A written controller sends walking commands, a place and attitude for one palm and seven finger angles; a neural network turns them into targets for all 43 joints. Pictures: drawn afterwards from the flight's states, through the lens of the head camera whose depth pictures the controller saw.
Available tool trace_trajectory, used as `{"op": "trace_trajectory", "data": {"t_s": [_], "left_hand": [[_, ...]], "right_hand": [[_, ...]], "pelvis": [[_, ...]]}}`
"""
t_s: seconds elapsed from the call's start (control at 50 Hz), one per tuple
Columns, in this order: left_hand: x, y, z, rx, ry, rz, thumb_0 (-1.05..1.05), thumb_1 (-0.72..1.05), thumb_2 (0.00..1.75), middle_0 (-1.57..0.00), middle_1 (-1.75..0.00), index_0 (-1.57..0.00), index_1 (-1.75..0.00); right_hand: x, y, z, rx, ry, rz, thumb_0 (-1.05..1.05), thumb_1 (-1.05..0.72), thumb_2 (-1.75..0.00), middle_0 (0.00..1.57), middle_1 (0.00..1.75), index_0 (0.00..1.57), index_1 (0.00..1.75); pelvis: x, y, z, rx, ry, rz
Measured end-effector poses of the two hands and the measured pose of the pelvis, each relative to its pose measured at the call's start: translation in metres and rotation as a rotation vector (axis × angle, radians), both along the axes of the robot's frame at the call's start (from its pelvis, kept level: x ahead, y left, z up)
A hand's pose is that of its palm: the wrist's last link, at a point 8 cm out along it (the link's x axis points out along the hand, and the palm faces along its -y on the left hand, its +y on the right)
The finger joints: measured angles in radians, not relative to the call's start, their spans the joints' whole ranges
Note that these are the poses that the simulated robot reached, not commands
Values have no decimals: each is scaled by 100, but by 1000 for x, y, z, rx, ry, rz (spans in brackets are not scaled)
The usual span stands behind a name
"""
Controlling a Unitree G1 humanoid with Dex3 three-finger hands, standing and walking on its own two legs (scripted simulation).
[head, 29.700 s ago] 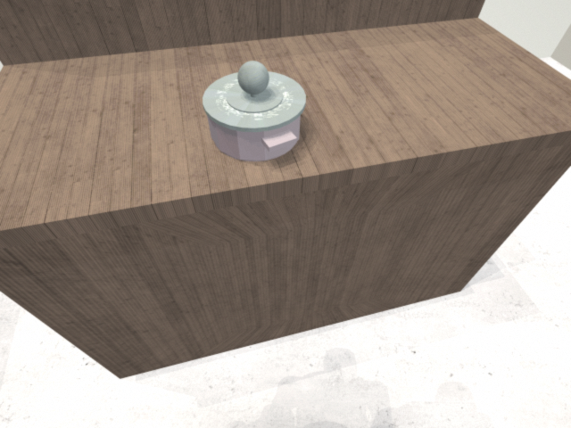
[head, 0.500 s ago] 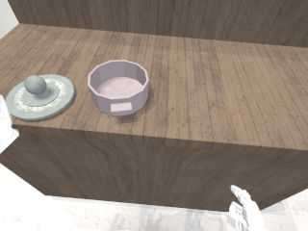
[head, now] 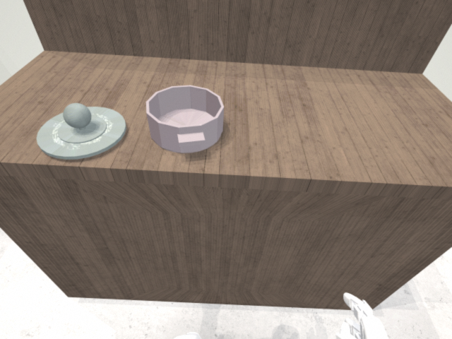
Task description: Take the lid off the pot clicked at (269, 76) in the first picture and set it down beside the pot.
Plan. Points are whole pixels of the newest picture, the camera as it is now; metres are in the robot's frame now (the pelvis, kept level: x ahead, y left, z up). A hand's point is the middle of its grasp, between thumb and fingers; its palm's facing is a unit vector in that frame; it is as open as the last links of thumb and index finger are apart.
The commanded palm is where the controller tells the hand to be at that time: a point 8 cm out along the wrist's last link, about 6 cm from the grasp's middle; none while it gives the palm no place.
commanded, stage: step back with the hand held close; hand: left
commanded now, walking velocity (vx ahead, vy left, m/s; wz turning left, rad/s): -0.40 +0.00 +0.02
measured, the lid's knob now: (77, 115) +0.52 +0.34 +0.13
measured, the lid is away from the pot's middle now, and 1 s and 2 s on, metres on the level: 0.23 0.23 0.23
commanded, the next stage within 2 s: stop stepping back and stand still in 0.40 s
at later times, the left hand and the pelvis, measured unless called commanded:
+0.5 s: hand out of the picture +0.11 +0.27 +0.31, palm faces +0.41 -0.89 -0.20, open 7.4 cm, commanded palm +0.00 +0.32 +0.29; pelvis -0.15 +0.04 +0.01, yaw -3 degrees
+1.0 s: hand out of the picture -0.09 +0.34 +0.31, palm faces +0.52 -0.85 -0.09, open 7.4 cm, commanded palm -0.18 +0.37 +0.29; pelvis -0.31 +0.09 +0.00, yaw +1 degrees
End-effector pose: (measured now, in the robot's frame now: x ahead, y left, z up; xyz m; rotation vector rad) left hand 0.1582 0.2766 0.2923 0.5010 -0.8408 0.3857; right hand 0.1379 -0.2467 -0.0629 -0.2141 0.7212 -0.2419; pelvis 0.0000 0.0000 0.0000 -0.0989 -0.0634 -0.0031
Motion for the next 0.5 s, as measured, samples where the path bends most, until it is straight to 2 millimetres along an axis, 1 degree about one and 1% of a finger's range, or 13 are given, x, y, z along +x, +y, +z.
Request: {"op": "trace_trajectory", "data": {"t_s": [0.06, 0.12, 0.16, 0.2, 0.24, 0.28, 0.32, 0.34, 0.38, 0.4, 0.44, 0.48, 0.5], "left_hand": [[0, 7, -9, -30, 73, 3, 0, 89, 90, -21, -30, -21, -30], [-15, 1, -11, 3, 144, -19, 1, 89, 90, -21, -30, -21, -30], [-33, -8, -8, 54, 170, -47, 1, 89, 90, -21, -30, -21, -30], [-55, -21, -2, 128, 155, -75, 1, 89, 90, -21, -30, -21, -30], [-78, -33, 6, 201, 90, -111, 1, 89, 90, -21, -31, -21, -30], [-97, -37, 18, 238, -4, -148, 1, 88, 90, -22, -31, -22, -30], [-108, -26, 30, 242, -100, -138, 1, 88, 90, -22, -31, -22, -31], [-110, -18, 33, 218, -141, -126, 0, 88, 90, -22, -31, -22, -31], [-107, 2, 36, 133, -203, -111, 0, 88, 90, -22, -31, -22, -31], [-102, 13, 34, 86, -216, -110, 0, 88, 90, -22, -31, -22, -31], [-89, 29, 28, 1, -186, -109, 0, 88, 90, -21, -31, -22, -31], [-79, 38, 16, -48, -90, -115, 0, 89, 90, -21, -30, -21, -30], [-79, 40, 8, -60, -28, -126, 0, 89, 90, -21, -30, -21, -30]], "right_hand": [[-15, 8, 8, 1, 0, 17, 1, -91, -90, 20, 30, 20, 30], [-30, 15, 15, 11, 19, 43, 1, -91, -90, 20, 30, 20, 30], [-37, 18, 17, 10, 26, 63, 1, -90, -90, 20, 30, 20, 30], [-43, 19, 14, 3, 26, 87, 1, -90, -90, 20, 30, 20, 30], [-49, 19, 6, -1, 26, 92, 1, -90, -90, 20, 30, 20, 30], [-59, 21, 2, -1, 43, 67, 1, -90, -90, 20, 30, 20, 30], [-69, 25, 3, 13, 50, 32, 1, -90, -90, 20, 30, 20, 30], [-74, 27, 4, 15, 47, 19, 1, -90, -90, 20, 30, 20, 30], [-81, 32, 8, 4, 17, 8, 1, -90, -90, 20, 30, 20, 30], [-84, 34, 9, -7, -4, 8, 1, -90, -90, 20, 30, 20, 30], [-95, 40, 14, -5, -30, 11, 1, -91, -90, 20, 30, 20, 30], [-113, 48, 21, 6, -38, 27, 1, -91, -90, 20, 30, 20, 30], [-124, 51, 25, 11, -36, 31, 1, -91, -90, 20, 30, 20, 30]], "pelvis": [[-18, 1, 7, -8, 27, 4], [-35, 1, 14, -11, 66, -1], [-45, 0, 15, -8, 95, -10], [-55, 0, 12, 3, 115, -19], [-68, 1, 5, 13, 105, -36], [-74, 7, 5, 3, 72, -36], [-75, 12, 8, 21, 57, -40], [-76, 15, 9, 33, 52, -42], [-81, 23, 7, 37, 46, -40], [-88, 29, 4, 26, 46, -38], [-112, 36, 5, 34, 34, -42], [-136, 40, 11, 31, 33, -49], [-146, 42, 15, 22, 39, -51]]}}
